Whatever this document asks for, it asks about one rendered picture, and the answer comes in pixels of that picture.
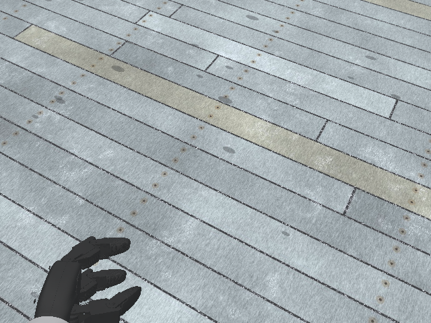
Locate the left robot hand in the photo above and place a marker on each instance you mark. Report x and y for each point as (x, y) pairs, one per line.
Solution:
(65, 286)

